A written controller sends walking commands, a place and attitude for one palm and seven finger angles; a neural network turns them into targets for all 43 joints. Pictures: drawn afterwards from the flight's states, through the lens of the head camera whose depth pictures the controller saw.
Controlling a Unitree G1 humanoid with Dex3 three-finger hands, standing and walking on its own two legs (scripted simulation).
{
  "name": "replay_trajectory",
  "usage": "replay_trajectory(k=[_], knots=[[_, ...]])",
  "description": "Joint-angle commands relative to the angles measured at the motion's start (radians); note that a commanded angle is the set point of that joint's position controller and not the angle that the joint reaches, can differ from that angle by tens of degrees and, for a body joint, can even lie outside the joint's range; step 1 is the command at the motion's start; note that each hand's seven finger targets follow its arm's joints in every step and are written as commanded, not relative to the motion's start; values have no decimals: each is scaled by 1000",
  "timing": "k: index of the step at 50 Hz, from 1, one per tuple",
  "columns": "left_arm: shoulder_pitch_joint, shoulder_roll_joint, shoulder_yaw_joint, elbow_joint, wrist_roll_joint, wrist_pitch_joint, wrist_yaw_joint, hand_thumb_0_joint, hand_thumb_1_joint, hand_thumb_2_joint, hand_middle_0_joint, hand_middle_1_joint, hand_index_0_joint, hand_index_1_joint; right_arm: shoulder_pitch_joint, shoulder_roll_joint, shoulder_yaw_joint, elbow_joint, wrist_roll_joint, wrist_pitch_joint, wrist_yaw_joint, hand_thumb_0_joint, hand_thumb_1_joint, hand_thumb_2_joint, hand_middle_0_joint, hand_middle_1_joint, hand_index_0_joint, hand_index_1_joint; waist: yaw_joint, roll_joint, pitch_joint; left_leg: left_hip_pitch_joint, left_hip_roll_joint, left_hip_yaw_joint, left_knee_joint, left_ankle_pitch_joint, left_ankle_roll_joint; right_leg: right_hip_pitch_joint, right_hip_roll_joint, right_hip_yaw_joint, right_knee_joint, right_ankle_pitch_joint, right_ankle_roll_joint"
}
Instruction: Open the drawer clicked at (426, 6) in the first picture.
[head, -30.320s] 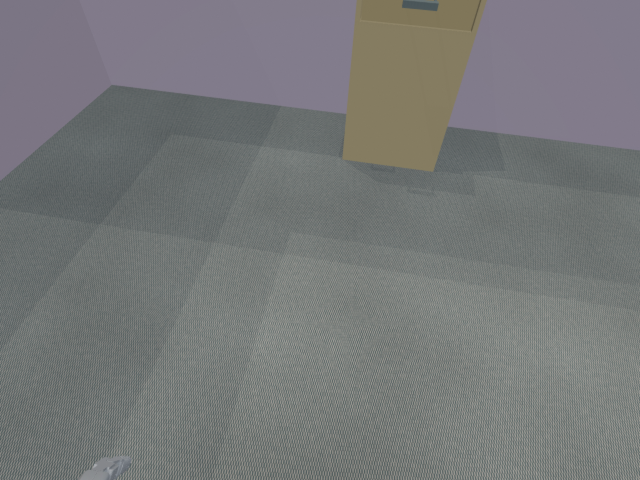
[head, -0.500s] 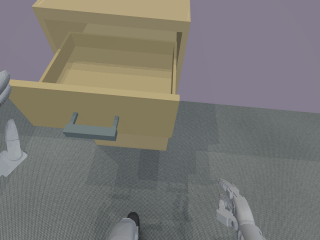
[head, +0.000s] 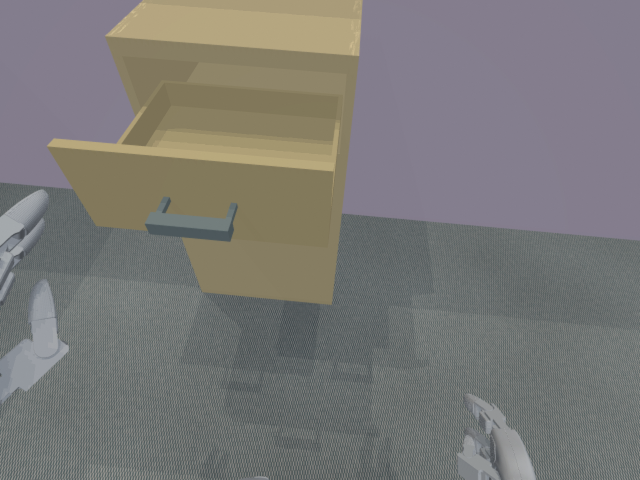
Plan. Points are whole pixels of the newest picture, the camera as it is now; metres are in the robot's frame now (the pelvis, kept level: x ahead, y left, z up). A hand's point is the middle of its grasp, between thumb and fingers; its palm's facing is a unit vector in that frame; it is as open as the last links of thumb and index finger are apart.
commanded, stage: stop stepping back and stand still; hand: left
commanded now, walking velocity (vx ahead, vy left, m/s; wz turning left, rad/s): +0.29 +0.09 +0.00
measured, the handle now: (194, 216) +0.49 +0.22 +0.01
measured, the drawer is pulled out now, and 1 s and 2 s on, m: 0.28 0.28 0.28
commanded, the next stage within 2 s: let the arm hang, fingers relaxed in 0.48 s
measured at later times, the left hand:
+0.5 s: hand (0, 384) +0.16 +0.23 +0.20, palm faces +0.41 -0.79 -0.46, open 7.4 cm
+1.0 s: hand out of the picture +0.01 +0.18 -0.17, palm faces +0.15 -0.97 -0.19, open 6.9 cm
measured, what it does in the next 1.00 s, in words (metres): steps on the spot: left foot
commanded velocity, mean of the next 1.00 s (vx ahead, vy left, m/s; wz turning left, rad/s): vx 0.05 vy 0.01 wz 0.00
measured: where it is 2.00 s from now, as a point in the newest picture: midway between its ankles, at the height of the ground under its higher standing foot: outside the picture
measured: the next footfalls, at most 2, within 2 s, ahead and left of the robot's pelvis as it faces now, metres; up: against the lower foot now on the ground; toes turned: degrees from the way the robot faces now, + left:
left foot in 0.20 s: +0.02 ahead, +0.12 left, +0.00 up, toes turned +3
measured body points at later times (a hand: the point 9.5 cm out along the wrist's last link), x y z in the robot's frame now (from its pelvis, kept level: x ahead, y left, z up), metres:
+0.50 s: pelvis -0.02 +0.00 +0.01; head -0.01 +0.00 +0.46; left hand +0.13 +0.27 +0.22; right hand +0.13 -0.22 -0.09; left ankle -0.03 +0.13 -0.70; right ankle +0.00 -0.06 -0.73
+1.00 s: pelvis -0.03 -0.01 +0.00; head +0.01 +0.02 +0.45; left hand +0.00 +0.23 -0.15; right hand +0.03 -0.24 -0.14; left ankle -0.02 +0.12 -0.73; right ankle +0.00 -0.09 -0.73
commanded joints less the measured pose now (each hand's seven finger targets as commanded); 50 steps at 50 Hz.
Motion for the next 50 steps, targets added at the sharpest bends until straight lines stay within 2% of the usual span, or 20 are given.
replay_trajectory(k=[1, 3, 7, 11, 13, 16, 17, 19, 20, 24, 28, 29, 31, 36, 37, 39, 40, 44, 47, 50], knots=[[-34, 137, 170, -78, -18, -57, 34, 0, 900, 900, -200, -300, -200, -300, -61, -138, -73, -123, -14, -13, -15, 0, -900, -900, 200, 300, 200, 300, -10, -70, -80, -136, 12, -55, 351, -55, -12, -17, -394, 485, -359, -204, -123], [-63, 118, 146, 21, -5, -51, 34, 0, 900, 900, -200, -300, -200, -300, -58, -119, -55, -108, -16, -9, -21, 0, -900, -900, 200, 300, 200, 300, -15, -85, -79, -40, 44, -25, 187, -15, -2, -77, -333, 334, -317, -205, -85], [-121, 77, 64, 96, 17, -42, 44, 0, 900, 900, -200, -300, -200, -300, -59, -115, -45, -100, -9, -35, -49, 0, -900, -900, 200, 300, 200, 300, 2, -70, -18, 175, 9, 70, -202, -34, 31, -165, -232, 223, -279, -359, -23], [-188, 99, 63, -114, 29, -66, 50, 0, 900, 900, -200, -300, -200, -300, -63, -149, -57, -128, -24, -68, -47, 0, -900, -900, 200, 300, 200, 300, 18, 192, -76, 193, 260, -293, -414, -48, 149, -127, -26, 49, 153, -126, 80], [-152, 131, 99, -128, 34, -57, 47, 0, 900, 900, -200, -300, -200, -300, -69, -118, -47, -108, -27, -81, -44, 0, -900, -900, 200, 300, 200, 300, 23, 218, -56, 30, 248, -258, -461, -205, 141, -41, -43, 58, 187, -167, 78], [-107, 151, 129, -174, 31, -50, 53, 0, 900, 900, -200, -300, -200, -300, -69, -120, -41, -102, -23, -95, -39, 0, -900, -900, 200, 300, 200, 300, 35, 152, -54, -38, 163, -112, -309, -67, 91, 131, -45, 73, -56, -19, 76], [-108, 142, 124, -157, 27, -51, 53, 0, 900, 900, -200, -300, -200, -300, -72, -120, -42, -97, -21, -96, -36, 0, -900, -900, 200, 300, 200, 300, 32, 92, -42, -50, 112, -60, -223, -17, 64, 145, -75, 148, -138, 4, 58], [-112, 163, 150, -120, 18, -52, 57, 0, 900, 900, -200, -300, -200, -300, -65, -119, -60, -97, -17, -82, -31, 0, -900, -900, 200, 300, 200, 300, 24, -131, -57, -93, -4, 34, 71, -108, 1, 85, -282, 524, -339, -217, -31], [-106, 133, 128, -85, 11, -49, 55, 0, 900, 900, -200, -300, -200, -300, -51, -121, -72, -89, -16, -65, -29, 0, -900, -900, 200, 300, 200, 300, 21, -159, -37, -135, -5, 14, 211, -110, -7, 97, -347, 580, -396, -210, -48], [-86, 110, 125, 22, 9, -62, 46, 0, 900, 900, -200, -300, -200, -300, -54, -102, -50, -81, -20, -36, -26, 0, -900, -900, 200, 300, 200, 300, 5, -73, -78, -39, 45, -7, 61, -29, -12, 91, -296, 355, -286, 103, -77], [-77, 92, 92, -4, 8, -60, 54, 0, 900, 900, -200, -300, -200, -300, -65, -109, -41, -91, -18, -42, -39, 0, -900, -900, 200, 300, 200, 300, 11, -24, -81, 213, 37, 19, -280, 103, 16, 5, -179, 216, -241, -34, 3], [-210, -139, -319, 813, 103, 75, -77, 0, 900, 900, -200, -300, -200, -300, 4, -170, -86, 166, -32, -112, 51, 0, -900, -900, 200, 300, 200, 300, -70, 97, -62, 270, 177, -174, -194, 360, 53, -250, -152, 53, 87, 69, 39], [-214, -168, -275, 793, 89, 211, -109, 0, 900, 900, -200, -300, -200, -300, 68, -185, -82, 99, -49, -7, 25, 0, -900, -900, 200, 300, 200, 300, -37, 123, -62, 130, 324, -356, -281, 569, 204, -232, -48, 130, 381, -242, 76], [-349, -152, -309, 1052, 80, 208, -118, 0, 900, 900, -200, -300, -200, -300, -4, -165, -54, 103, -76, 26, 0, 0, -900, -900, 200, 300, 200, 300, 36, -14, -181, 242, 216, -197, -163, 931, 149, -80, -36, 130, 157, -117, 76], [-309, -128, -301, 1139, 81, 206, -119, 0, 900, 900, -200, -300, -200, -300, -27, -170, -57, 118, -61, 36, -4, 0, -900, -900, 200, 300, 200, 300, 67, -26, -207, 211, 153, -124, -105, 796, 92, 61, -48, 141, 4, 123, 78], [-276, -9, -288, 1280, 85, 201, -111, 0, 900, 900, -200, -300, -200, -300, -27, -105, -54, 125, -35, 52, -4, 0, -900, -900, 200, 300, 200, 300, 67, -128, -176, 6, -21, -10, -8, 77, -17, 209, -269, 434, -136, 648, 2], [-328, 3, -305, 1333, 79, 198, -118, 0, 900, 900, -200, -300, -200, -300, 9, -92, -55, 153, -34, 65, -1, 0, -900, -900, 200, 300, 200, 300, 31, -42, -130, 36, -21, 0, 4, -136, -27, 145, -326, 432, -160, 546, -62], [-423, -69, -320, 1485, 66, 198, -109, 0, 900, 900, -200, -300, -200, -300, 46, -66, -54, 250, -39, 89, -12, 0, -900, -900, 200, 300, 200, 300, 11, -59, -55, 107, 12, -30, -18, 8, -16, 75, -214, 373, -217, 347, -68], [-413, -149, -318, 1540, 61, 203, -103, 0, 900, 900, -200, -300, -200, -300, 93, -47, -52, 306, -48, 77, -19, 0, -900, -900, 200, 300, 200, 300, 9, 111, -98, 244, 72, -80, -210, 262, 13, 48, -125, 260, -151, 250, -15], [-411, -160, -329, 1615, 61, 218, -107, 0, 900, 900, -200, -300, -200, -300, 72, -62, -53, 348, -47, 79, -25, 0, -900, -900, 200, 300, 200, 300, 32, 177, -37, 161, 124, -144, -324, 122, 42, 76, -63, 193, -181, 59, 21]])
